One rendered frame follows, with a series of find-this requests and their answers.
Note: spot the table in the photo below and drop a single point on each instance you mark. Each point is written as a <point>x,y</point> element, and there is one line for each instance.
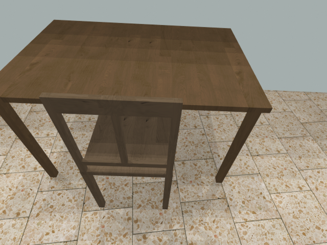
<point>204,66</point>

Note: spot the chair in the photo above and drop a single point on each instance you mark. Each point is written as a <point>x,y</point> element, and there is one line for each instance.
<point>134,136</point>

